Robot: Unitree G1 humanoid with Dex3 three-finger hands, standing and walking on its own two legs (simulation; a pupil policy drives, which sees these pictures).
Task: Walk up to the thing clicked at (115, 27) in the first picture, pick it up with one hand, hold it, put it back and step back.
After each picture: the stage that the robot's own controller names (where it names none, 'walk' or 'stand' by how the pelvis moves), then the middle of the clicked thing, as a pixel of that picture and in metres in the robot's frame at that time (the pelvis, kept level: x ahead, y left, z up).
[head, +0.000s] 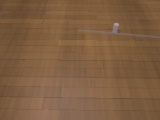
stand; (115, 28) +1.68 -0.46 -0.72
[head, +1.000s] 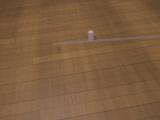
walk; (90, 35) +1.59 -0.03 -0.70
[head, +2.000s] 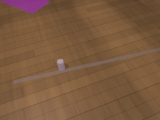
walk; (61, 65) +1.03 +0.26 -0.71
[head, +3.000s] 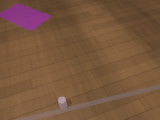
walk; (62, 103) +0.63 +0.21 -0.71
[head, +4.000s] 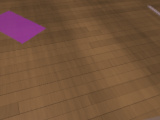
stand; out of the picture +0.40 +0.16 -0.70
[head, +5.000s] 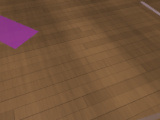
stand; out of the picture +0.37 +0.20 -0.72
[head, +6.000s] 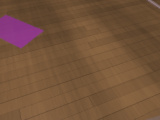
stand; out of the picture +0.36 +0.18 -0.73
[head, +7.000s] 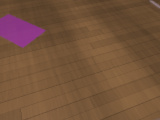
stand; out of the picture +0.36 +0.17 -0.73
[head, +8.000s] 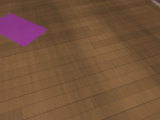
stand; out of the picture +0.35 +0.17 -0.73
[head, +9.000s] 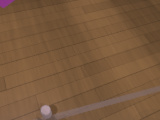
go down; (46, 112) +0.39 +0.18 -0.63
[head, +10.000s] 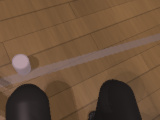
go down; (22, 65) +0.44 +0.22 -0.30
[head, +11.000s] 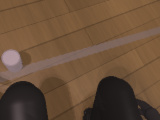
close in; (13, 61) +0.44 +0.24 -0.28
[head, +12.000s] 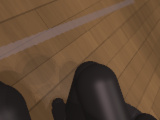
close; out of the picture +0.42 +0.27 -0.22
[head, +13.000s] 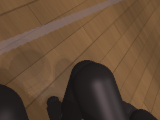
close; out of the picture +0.41 +0.28 -0.22
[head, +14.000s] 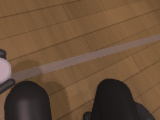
lift; out of the picture +0.34 +0.26 -0.08
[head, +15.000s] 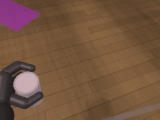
hold; (30, 90) +0.32 +0.17 +0.05
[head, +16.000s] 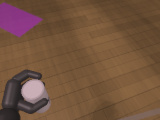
hold; (37, 97) +0.31 +0.16 +0.01
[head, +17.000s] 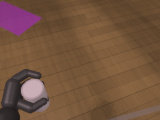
hold; (36, 96) +0.31 +0.16 +0.01
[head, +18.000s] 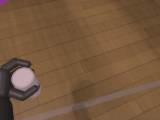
crouch; (27, 84) +0.36 +0.18 -0.04
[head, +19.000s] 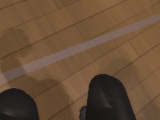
lower; out of the picture +0.48 +0.26 -0.08
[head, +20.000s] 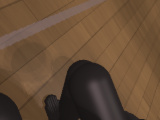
lower; out of the picture +0.43 +0.30 -0.22
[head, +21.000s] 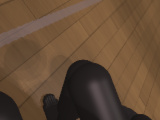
lower; out of the picture +0.43 +0.30 -0.23
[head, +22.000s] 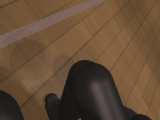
lower; out of the picture +0.43 +0.29 -0.22
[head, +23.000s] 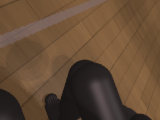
lower; out of the picture +0.43 +0.29 -0.22
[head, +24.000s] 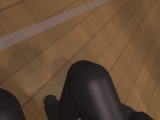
open; out of the picture +0.42 +0.27 -0.23
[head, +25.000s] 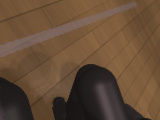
stand; out of the picture +0.42 +0.25 -0.24
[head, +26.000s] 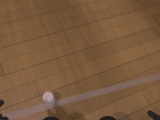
stand; (48, 98) +0.41 +0.17 -0.54
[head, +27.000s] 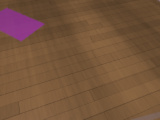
stand; out of the picture +0.38 +0.16 -0.67
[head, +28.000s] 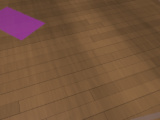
stand; out of the picture +0.38 +0.16 -0.67
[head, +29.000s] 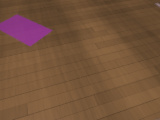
stand; out of the picture +0.40 +0.14 -0.72
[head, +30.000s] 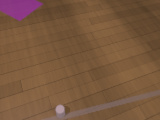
walk; (60, 111) +0.46 +0.12 -0.70
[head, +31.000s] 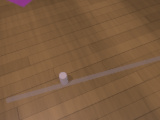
walk; (63, 78) +0.70 +0.18 -0.69
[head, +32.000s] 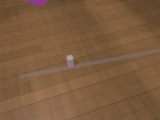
stand; (70, 61) +1.00 +0.13 -0.70
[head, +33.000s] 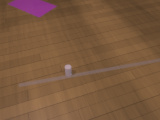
stand; (68, 70) +1.01 +0.13 -0.72
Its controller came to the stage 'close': yes
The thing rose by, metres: 0.72
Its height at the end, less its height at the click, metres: +0.00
